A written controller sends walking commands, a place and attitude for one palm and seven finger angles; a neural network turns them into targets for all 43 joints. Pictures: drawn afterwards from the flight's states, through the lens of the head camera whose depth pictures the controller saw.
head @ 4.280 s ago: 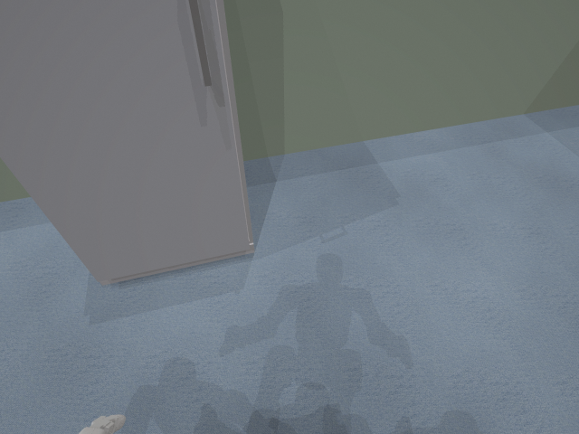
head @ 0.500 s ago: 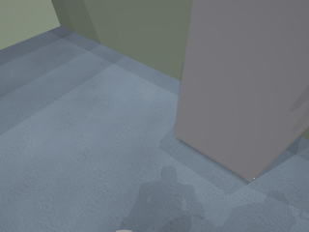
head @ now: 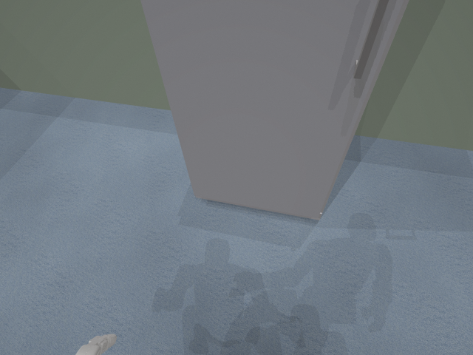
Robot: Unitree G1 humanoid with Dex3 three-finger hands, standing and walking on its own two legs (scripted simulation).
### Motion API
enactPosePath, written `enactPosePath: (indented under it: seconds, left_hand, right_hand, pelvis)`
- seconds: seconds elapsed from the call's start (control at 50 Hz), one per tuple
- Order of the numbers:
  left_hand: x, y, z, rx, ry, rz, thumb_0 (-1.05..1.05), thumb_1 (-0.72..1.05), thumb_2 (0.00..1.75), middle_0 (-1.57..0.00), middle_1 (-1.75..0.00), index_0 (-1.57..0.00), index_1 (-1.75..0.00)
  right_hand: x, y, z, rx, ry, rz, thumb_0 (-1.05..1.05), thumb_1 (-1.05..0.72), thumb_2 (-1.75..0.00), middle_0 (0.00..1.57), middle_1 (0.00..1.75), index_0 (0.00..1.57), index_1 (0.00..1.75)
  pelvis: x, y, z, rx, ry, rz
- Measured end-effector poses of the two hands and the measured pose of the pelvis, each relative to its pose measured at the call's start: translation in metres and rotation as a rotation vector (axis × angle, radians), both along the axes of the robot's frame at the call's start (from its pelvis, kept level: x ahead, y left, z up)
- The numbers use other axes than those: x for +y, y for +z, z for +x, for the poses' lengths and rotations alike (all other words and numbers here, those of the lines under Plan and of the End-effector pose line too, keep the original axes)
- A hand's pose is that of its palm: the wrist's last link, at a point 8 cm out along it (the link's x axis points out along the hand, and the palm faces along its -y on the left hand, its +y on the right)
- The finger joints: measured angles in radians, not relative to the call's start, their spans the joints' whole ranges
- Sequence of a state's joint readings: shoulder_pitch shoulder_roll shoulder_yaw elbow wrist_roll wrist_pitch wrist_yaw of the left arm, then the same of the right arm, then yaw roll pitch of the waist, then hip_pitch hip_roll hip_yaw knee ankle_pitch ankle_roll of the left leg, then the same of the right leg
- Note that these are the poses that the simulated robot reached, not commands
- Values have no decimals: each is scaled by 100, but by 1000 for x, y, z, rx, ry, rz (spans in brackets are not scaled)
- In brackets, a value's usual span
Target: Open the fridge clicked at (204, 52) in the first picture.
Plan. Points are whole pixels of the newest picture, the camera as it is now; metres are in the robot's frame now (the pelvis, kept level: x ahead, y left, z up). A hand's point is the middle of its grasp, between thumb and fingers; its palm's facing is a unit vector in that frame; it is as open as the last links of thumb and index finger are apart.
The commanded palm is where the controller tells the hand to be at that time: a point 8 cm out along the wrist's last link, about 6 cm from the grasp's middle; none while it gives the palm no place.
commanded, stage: turn to face it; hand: right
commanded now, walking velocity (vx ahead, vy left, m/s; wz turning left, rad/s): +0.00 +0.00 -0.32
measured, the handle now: (377, 11) +0.70 -0.26 +0.21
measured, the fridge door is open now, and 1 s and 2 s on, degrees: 0 0 0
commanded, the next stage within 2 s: take the last steps up to it in 0.30 s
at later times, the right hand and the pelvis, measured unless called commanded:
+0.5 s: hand out of the picture +0.06 -0.21 -0.15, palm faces +0.15 +0.96 -0.22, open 7.4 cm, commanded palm none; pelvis +0.00 -0.01 +0.01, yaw -8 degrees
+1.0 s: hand out of the picture -0.08 -0.16 -0.17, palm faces +0.33 +0.94 -0.09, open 7.4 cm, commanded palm none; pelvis +0.08 -0.06 +0.00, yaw -12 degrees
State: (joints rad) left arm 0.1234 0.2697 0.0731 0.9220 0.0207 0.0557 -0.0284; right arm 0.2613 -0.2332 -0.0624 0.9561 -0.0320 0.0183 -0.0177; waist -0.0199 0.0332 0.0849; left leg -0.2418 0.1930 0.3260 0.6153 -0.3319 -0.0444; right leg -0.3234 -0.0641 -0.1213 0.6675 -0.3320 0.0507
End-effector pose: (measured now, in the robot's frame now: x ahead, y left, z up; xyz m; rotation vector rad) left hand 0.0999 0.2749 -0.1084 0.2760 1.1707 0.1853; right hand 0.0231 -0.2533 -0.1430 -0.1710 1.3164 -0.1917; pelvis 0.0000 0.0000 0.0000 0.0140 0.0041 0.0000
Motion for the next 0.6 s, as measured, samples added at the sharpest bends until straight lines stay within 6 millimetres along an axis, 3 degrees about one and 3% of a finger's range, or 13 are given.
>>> enactPosePath:
  seconds: [0.06,0.12,0.22,0.32,0.5,0.6]
  left_hand:
    - [-22,6,26,-59,-63,14,1,91,90,-19,-30,-20,-30]
    - [-42,15,35,-78,-93,13,1,91,90,-19,-30,-20,-30]
    - [-69,19,32,-60,-114,-23,1,90,90,-20,-30,-20,-30]
    - [-82,10,13,-19,-105,-69,1,90,90,-20,-30,-21,-30]
    - [-57,-16,-36,88,-52,-103,0,91,90,-20,-30,-21,-30]
    - [-40,-31,-58,170,-47,-129,1,91,90,-20,-30,-20,-30]
  right_hand:
    - [-23,-10,-18,56,-43,-3,1,-91,-90,20,30,20,30]
    - [-37,-4,-22,73,-70,-7,1,-91,-90,20,30,20,30]
    - [-45,9,-11,12,-91,-2,1,-91,-90,19,30,20,30]
    - [-41,16,3,-49,-104,-3,1,-91,-90,19,30,20,30]
    - [-5,25,23,-134,-82,-5,1,-91,-90,19,30,20,30]
    - [23,26,7,-148,-105,-1,1,-91,-90,20,30,20,30]
  pelvis:
    - [-13,-4,1,0,-18,1]
    - [-21,4,2,-3,-38,18]
    - [-29,16,3,-9,-72,23]
    - [-30,18,3,-20,-101,13]
    - [-12,12,-2,-31,-137,-19]
    - [4,10,4,-39,-165,-23]
